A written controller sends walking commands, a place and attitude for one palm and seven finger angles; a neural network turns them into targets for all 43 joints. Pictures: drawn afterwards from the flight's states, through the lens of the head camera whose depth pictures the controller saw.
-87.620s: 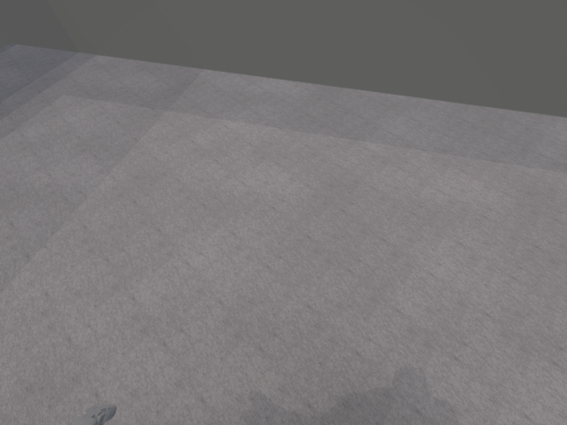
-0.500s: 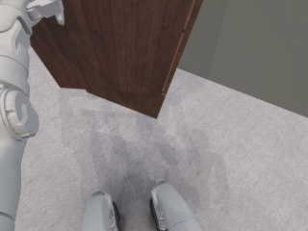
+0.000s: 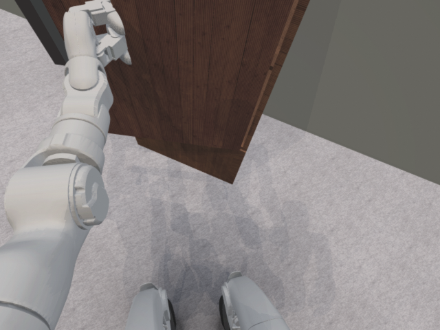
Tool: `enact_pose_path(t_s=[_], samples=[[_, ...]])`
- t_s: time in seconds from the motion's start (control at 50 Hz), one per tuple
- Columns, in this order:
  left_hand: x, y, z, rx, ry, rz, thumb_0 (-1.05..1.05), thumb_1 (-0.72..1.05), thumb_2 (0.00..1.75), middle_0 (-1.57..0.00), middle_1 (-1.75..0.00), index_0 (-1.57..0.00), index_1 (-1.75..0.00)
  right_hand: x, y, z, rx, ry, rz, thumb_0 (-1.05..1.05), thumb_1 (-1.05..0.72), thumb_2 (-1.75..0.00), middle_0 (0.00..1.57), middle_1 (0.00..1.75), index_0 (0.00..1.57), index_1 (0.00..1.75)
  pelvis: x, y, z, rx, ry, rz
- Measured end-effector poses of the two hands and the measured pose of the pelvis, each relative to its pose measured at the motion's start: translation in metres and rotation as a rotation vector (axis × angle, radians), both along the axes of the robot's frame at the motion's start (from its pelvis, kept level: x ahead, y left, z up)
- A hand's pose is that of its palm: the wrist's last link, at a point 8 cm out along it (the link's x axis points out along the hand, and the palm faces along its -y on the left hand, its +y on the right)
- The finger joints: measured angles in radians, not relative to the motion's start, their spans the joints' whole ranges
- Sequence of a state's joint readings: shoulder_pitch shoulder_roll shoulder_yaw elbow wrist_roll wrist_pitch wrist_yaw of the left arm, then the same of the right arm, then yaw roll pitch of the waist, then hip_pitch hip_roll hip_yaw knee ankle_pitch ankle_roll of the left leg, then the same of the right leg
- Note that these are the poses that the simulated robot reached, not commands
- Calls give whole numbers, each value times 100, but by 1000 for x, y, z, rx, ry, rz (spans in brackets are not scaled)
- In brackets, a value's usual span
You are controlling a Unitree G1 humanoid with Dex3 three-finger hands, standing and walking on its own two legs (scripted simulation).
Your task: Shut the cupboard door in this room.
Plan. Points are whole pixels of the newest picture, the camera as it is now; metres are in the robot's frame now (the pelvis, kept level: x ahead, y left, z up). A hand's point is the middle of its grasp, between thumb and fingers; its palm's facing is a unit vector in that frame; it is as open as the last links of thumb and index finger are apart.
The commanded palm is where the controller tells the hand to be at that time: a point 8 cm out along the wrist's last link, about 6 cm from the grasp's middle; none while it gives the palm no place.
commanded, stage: pull the fist back off the door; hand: left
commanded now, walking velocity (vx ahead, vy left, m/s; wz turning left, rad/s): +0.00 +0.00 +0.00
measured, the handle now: (49, 18) +0.64 +0.18 +0.11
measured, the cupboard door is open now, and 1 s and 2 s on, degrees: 17 17 17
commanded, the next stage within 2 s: draw the hand back to the body in 0.50 s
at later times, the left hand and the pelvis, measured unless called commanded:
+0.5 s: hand (119, 78) +0.51 +0.07 +0.11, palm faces +0.04 -1.00 -0.04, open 3.1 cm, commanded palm +0.49 +0.12 +0.11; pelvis +0.01 -0.01 +0.02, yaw +2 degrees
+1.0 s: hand (54, 119) +0.41 +0.14 +0.16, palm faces +0.09 -1.00 -0.02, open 3.1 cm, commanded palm +0.37 +0.18 +0.16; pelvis +0.01 -0.01 +0.06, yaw +1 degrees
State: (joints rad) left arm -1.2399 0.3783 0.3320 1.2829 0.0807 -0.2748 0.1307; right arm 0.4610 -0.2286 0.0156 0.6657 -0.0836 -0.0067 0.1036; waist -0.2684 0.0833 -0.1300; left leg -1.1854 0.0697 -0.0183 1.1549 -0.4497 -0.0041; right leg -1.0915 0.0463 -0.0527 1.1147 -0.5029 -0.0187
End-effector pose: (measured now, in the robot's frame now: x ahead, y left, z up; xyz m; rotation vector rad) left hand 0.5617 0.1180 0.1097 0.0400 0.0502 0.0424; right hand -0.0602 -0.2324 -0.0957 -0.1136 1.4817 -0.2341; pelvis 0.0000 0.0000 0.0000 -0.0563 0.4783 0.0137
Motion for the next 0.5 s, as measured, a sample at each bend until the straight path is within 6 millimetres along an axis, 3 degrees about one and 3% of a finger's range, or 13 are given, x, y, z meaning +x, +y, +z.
enact_pose_path(t_s=[0.16,0.38,0.5], samples=[[-20,7,11,-14,-16,39,2,90,90,-130,-150,-130,-150,19,-11,10,4,-49,14,1,-91,-90,20,30,20,29,13,-3,16,21,-49,-10],[-65,18,-15,-25,-29,25,2,90,90,-130,-150,-130,-150,64,-36,15,-43,-116,72,1,-91,-90,20,30,20,29,15,-7,23,30,-99,9],[-77,10,-2,1,-88,-8,2,90,90,-130,-150,-130,-150,91,-40,11,-54,-186,90,1,-91,-90,20,30,19,29,14,-6,23,33,-120,14]])
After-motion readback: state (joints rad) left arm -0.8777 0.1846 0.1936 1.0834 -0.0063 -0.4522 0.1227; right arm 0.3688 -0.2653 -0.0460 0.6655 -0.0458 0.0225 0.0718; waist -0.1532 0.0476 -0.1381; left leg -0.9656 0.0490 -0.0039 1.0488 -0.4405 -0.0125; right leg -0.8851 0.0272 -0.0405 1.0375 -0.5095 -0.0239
